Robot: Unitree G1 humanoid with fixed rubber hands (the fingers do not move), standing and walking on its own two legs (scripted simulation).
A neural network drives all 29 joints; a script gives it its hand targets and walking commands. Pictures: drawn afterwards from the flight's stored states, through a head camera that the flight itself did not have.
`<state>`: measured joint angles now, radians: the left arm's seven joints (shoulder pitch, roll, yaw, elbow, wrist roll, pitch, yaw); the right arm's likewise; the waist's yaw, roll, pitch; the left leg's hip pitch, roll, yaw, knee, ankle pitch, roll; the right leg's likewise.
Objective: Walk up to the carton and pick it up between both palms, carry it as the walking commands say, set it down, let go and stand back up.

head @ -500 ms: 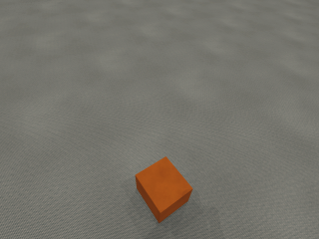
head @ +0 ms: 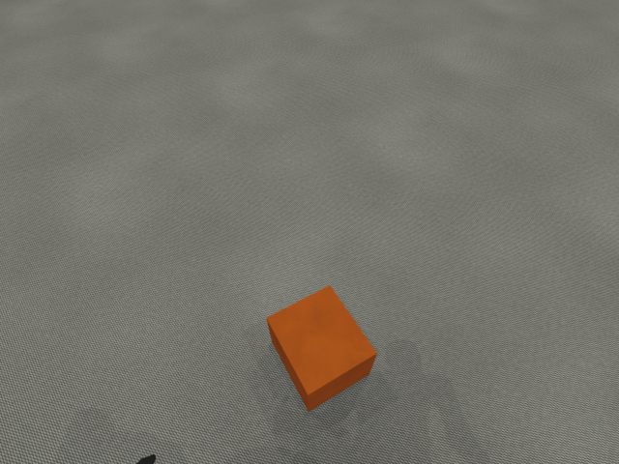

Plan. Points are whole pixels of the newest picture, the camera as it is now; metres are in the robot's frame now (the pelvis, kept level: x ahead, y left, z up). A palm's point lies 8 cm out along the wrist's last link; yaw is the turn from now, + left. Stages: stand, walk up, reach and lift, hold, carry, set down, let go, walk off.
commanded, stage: walk up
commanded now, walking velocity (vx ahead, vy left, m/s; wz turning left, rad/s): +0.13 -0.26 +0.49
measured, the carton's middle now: (319, 347) +0.53 -0.03 -0.68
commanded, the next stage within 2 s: none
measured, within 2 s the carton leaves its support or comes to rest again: neither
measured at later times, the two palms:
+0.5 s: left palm out of the picture +0.02 +0.12 -0.15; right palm (524, 357) +0.27 -0.32 -0.11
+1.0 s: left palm out of the picture +0.12 +0.07 -0.09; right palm (589, 350) +0.29 -0.46 -0.15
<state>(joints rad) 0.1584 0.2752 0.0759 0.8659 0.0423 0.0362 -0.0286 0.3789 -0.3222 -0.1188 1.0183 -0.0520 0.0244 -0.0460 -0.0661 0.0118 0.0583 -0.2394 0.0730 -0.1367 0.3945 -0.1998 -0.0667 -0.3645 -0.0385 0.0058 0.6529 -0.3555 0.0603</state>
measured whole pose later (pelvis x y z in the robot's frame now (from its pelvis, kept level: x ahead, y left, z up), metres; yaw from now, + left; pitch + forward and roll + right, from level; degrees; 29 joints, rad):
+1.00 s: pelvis +0.15 -0.22 +0.00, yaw +19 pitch +0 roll +4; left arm 0.22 0.24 0.07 0.92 0.02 0.01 0.04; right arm 0.21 -0.32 -0.09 0.91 -0.03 0.09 0.03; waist -0.01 0.05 0.07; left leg -0.50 -0.01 -0.02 1.24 -0.42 -0.09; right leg -0.26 -0.15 -0.05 0.48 -0.21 0.04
